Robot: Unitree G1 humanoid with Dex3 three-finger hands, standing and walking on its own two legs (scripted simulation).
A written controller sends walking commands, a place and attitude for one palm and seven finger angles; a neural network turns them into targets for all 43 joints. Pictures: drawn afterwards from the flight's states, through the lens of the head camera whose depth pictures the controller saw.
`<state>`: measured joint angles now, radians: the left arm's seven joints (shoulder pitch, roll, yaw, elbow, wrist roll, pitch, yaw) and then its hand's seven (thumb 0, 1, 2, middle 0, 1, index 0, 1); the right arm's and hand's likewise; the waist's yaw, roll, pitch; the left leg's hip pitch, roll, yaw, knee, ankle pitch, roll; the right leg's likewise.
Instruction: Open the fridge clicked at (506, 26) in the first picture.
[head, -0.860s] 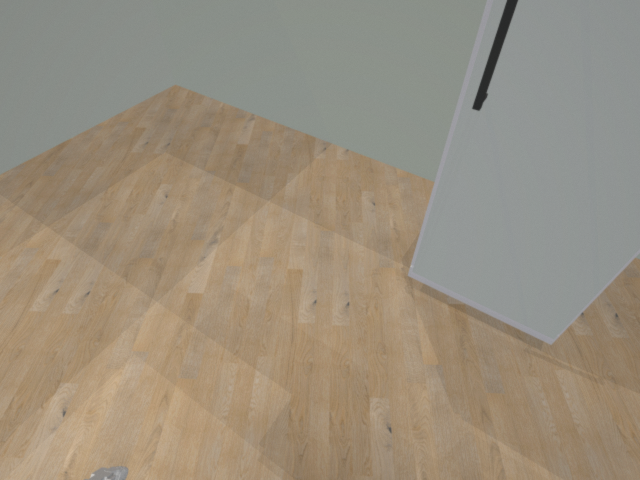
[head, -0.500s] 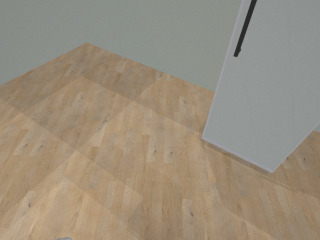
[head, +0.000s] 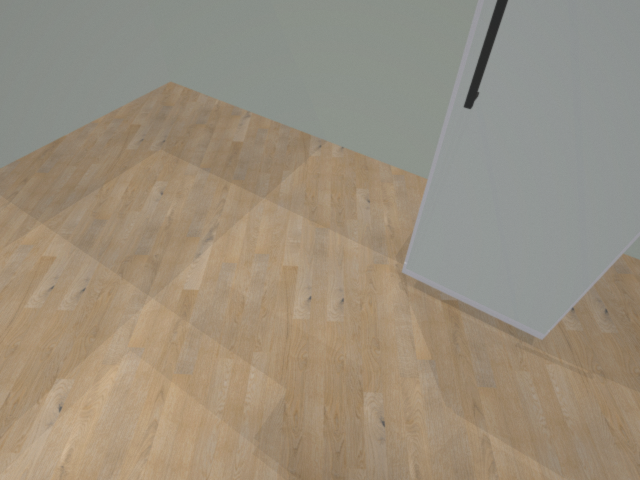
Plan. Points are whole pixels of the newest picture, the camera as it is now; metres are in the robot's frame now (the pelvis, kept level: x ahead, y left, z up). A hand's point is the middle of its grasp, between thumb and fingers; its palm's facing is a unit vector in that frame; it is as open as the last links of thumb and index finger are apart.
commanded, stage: look at it before walking up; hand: left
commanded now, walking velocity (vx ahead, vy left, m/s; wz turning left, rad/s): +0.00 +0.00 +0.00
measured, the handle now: out of the picture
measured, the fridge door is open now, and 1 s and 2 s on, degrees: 0 0 0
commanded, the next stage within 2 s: walk to a spot facing it in 0.58 s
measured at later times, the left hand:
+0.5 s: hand out of the picture +0.08 +0.25 -0.15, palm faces -0.02 -0.94 -0.33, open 7.3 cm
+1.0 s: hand out of the picture +0.08 +0.19 -0.18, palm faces -0.11 -0.96 -0.25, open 7.3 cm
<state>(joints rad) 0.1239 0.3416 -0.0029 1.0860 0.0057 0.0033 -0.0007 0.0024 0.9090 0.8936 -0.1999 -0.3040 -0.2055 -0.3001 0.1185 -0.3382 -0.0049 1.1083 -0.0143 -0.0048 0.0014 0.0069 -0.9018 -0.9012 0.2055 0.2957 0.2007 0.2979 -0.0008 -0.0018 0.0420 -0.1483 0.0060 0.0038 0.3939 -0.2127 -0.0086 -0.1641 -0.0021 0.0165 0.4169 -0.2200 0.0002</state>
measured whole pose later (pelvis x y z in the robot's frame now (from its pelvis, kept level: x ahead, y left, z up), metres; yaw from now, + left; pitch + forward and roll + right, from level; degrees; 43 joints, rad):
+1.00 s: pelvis +0.04 -0.02 -0.02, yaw -9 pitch -1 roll +1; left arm 0.30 0.24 0.04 1.02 0.02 0.04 -0.04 0.00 0.91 0.89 -0.20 -0.30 -0.20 -0.30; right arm 0.23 -0.25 -0.03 1.03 -0.02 -0.01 0.00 0.00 -0.90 -0.90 0.21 0.30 0.20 0.30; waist 0.03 0.01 0.04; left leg -0.14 0.08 0.14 0.56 -0.39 -0.04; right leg -0.28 0.01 -0.02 0.67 -0.42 -0.02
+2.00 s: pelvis +0.19 -0.01 -0.01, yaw -31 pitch +0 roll -1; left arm 0.18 0.17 0.05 0.98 0.03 0.02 -0.02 0.00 0.91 0.89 -0.19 -0.30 -0.20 -0.30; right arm 0.39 -0.22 -0.06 1.09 -0.03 0.02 -0.01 0.01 -0.90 -0.90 0.20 0.30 0.20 0.30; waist -0.06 0.03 0.01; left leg -0.29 0.12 0.22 0.63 -0.38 0.00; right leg -0.18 -0.02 -0.09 0.46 -0.29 -0.01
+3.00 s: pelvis +0.42 -0.19 -0.01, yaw -32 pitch +0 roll +0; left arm 0.13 0.14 0.05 1.03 0.02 0.00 0.04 -0.01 0.94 0.89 -0.20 -0.30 -0.21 -0.30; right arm 0.22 -0.16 -0.06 1.07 -0.01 0.04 -0.03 0.00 -0.91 -0.90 0.20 0.29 0.20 0.30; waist 0.00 0.03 0.09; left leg -0.38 0.04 0.05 0.90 -0.50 -0.03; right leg -0.31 -0.05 -0.16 0.53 -0.22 -0.04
